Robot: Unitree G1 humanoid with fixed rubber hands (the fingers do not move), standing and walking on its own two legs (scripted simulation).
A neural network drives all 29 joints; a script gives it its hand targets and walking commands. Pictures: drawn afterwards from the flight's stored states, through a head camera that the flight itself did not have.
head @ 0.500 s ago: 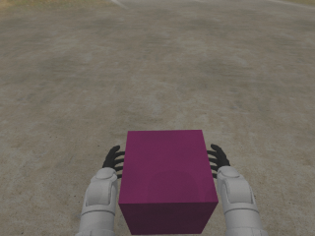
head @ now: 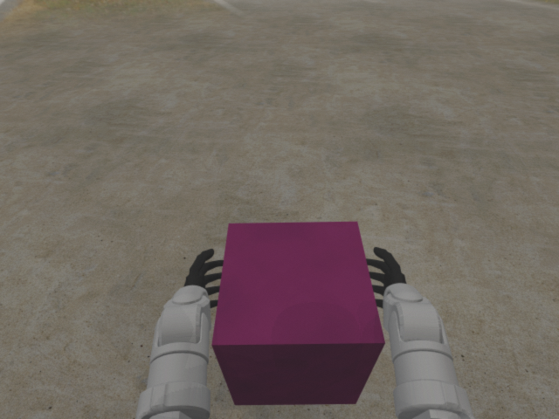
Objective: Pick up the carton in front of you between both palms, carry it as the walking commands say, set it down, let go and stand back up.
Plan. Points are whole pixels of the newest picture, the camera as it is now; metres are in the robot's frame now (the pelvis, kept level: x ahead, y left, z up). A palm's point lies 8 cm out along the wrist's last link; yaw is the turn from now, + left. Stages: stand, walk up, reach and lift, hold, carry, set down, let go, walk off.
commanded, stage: set down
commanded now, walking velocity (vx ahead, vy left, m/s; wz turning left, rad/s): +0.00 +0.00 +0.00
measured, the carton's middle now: (294, 316) +0.30 +0.00 -0.03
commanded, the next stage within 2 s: none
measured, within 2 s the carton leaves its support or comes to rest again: neither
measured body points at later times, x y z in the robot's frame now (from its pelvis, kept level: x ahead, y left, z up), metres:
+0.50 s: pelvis -0.03 +0.01 -0.08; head +0.17 -0.01 +0.32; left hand +0.36 +0.15 -0.16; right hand +0.35 -0.16 -0.17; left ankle +0.02 +0.11 -0.74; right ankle +0.04 -0.10 -0.74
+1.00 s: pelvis -0.06 +0.01 -0.22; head +0.19 +0.00 +0.15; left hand +0.41 +0.14 -0.30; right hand +0.41 -0.16 -0.30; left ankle +0.02 +0.11 -0.74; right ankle +0.04 -0.10 -0.74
